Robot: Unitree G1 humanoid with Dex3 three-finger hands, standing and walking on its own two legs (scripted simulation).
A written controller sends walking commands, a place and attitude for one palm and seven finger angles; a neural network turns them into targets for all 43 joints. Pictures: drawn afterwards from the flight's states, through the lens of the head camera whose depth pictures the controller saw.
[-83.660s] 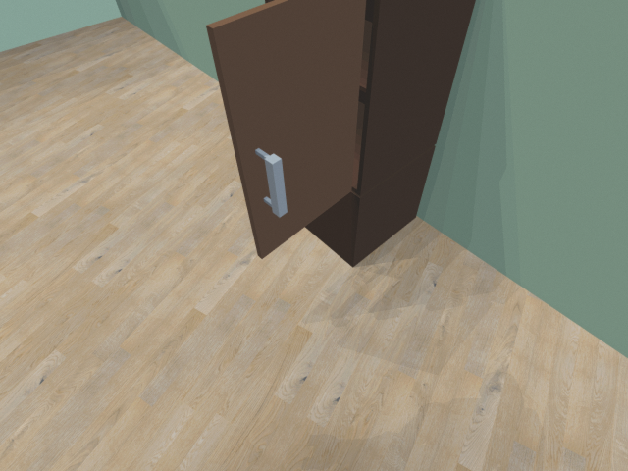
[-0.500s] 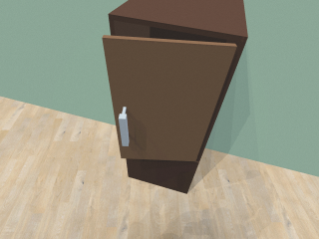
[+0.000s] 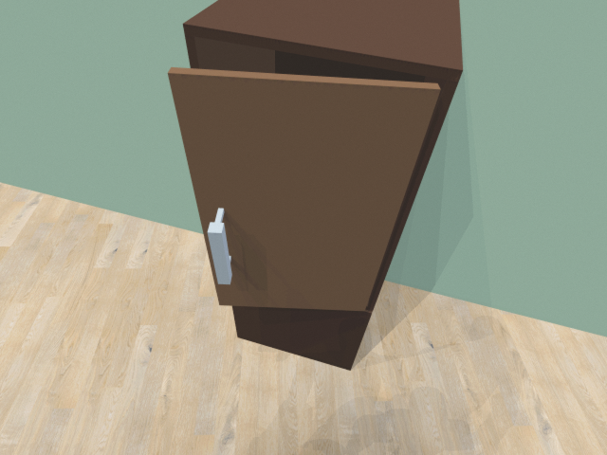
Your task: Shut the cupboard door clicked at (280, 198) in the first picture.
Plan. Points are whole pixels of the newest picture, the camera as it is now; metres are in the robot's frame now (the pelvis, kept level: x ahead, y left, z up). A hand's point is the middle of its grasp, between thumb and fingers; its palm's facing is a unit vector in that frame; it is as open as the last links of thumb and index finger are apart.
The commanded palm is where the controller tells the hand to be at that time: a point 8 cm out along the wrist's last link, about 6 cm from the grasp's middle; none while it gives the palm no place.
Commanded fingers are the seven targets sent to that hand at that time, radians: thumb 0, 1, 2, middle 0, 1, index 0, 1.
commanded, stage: come to a stop and stand still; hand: left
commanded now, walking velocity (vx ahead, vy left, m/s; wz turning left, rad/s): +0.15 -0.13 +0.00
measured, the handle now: (222, 246) +0.49 +0.19 -0.08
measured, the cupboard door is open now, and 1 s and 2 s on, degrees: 15 15 15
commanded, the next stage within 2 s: look again from close up in 1.38 s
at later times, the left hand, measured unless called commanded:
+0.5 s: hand out of the picture +0.02 +0.19 -0.18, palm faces +0.02 -0.98 -0.20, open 7.3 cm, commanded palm none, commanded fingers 0.00 0.90 0.90 -0.20 -0.30 -0.20 -0.30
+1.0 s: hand out of the picture -0.06 +0.16 -0.19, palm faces +0.08 -0.99 -0.09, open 7.4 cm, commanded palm none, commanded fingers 0.00 0.90 0.90 -0.20 -0.30 -0.20 -0.30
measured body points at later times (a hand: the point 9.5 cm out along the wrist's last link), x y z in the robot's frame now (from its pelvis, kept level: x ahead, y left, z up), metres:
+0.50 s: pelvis +0.00 +0.01 +0.00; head +0.03 +0.03 +0.45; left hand +0.02 +0.24 -0.16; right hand +0.07 -0.22 -0.15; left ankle +0.05 +0.08 -0.74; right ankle -0.03 -0.11 -0.73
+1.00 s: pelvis -0.01 +0.03 +0.00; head -0.01 +0.06 +0.45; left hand -0.07 +0.22 -0.17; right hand +0.00 -0.20 -0.14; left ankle +0.01 +0.10 -0.74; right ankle -0.04 -0.12 -0.73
